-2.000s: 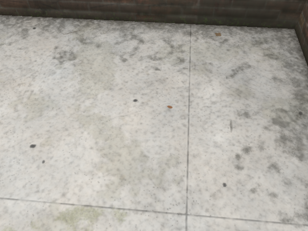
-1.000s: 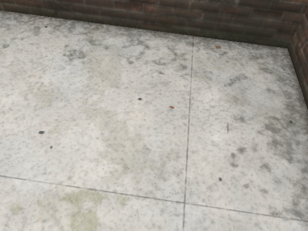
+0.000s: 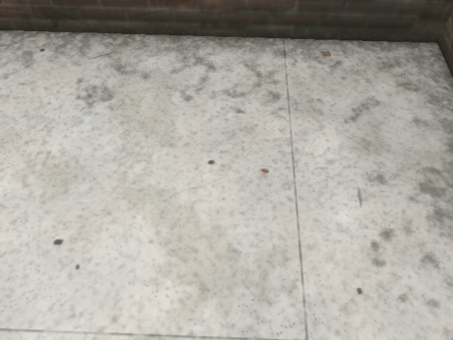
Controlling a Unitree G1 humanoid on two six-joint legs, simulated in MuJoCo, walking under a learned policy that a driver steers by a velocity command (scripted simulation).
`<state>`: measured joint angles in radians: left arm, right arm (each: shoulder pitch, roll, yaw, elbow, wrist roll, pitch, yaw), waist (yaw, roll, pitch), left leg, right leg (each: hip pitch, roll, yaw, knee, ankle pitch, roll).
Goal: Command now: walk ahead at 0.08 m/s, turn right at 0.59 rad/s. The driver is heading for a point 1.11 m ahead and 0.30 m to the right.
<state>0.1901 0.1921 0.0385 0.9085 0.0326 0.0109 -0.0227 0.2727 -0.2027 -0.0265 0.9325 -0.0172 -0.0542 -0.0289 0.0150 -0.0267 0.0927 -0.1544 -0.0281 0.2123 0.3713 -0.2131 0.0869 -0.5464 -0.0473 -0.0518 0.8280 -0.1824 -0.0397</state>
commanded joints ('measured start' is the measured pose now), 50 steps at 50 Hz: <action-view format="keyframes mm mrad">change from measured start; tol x32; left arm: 1 -8 72 18 -81 4 11 -11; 50 51 185 19 -256 -21 -68 39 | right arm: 1 24 -161 -42 -59 -4 16 -16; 50 -11 -235 -88 -235 19 45 46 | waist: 1 -17 116 -78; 9 16 -290 -173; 50 57 121 -65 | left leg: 1 -8 333 -87 -60 407 125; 8 -24 306 17 420 385 -28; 10 -456 21 -152 865 -498 -141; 11 -489 50 -217 907 -440 -145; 32 -3 -34 -295 17 -53 -88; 34 118 403 -768 -199 -181 50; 50 -343 41 -613 -43 -230 46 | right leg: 1 94 -8 -23 -28 -56 -7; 6 136 20 -62 -171 -211 -40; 10 542 -331 617 -467 677 -373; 31 283 -3 665 -441 139 -109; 34 -26 297 266 -36 -396 46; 39 -20 183 214 280 -176 39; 50 620 103 64 -544 -2 25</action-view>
